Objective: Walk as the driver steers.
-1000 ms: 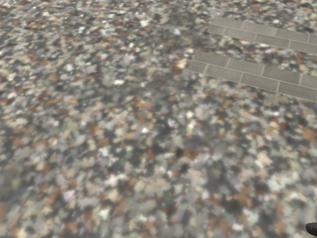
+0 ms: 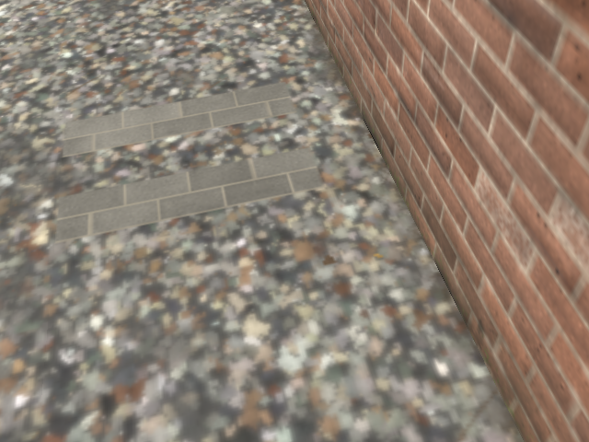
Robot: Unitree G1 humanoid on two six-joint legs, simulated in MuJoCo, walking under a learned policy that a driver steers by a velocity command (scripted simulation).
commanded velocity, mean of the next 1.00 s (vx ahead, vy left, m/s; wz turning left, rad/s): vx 0.78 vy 0.00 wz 0.65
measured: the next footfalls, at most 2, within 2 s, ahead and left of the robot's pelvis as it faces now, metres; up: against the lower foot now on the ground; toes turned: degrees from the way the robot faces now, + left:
left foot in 0.28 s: +0.36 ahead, +0.09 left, +0.00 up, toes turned +13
right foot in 0.70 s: +0.86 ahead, +0.12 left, +0.00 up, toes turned +35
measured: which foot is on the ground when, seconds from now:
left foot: up 0.00-0.26, down 0.28-0.70, up 0.72-1.00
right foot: down 0.00-0.28, up 0.30-0.68, down 0.70-1.00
